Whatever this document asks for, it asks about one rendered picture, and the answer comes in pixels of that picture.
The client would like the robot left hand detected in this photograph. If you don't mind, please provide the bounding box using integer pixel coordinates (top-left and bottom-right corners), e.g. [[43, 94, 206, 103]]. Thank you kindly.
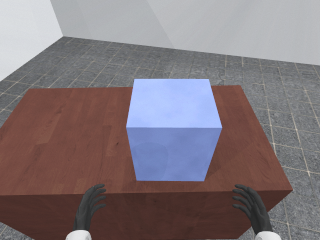
[[72, 184, 106, 232]]

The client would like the robot left forearm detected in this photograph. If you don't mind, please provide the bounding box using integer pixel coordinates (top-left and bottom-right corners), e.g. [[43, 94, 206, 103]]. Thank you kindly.
[[65, 230, 92, 240]]

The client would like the pedestal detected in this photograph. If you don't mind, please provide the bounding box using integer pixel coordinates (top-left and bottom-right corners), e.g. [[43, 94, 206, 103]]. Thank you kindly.
[[0, 85, 293, 240]]

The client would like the carton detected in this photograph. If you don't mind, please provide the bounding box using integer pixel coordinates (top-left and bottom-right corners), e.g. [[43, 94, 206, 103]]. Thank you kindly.
[[126, 79, 222, 182]]

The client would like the robot right hand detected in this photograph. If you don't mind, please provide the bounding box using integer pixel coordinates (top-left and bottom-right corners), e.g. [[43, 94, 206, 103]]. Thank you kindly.
[[232, 184, 273, 235]]

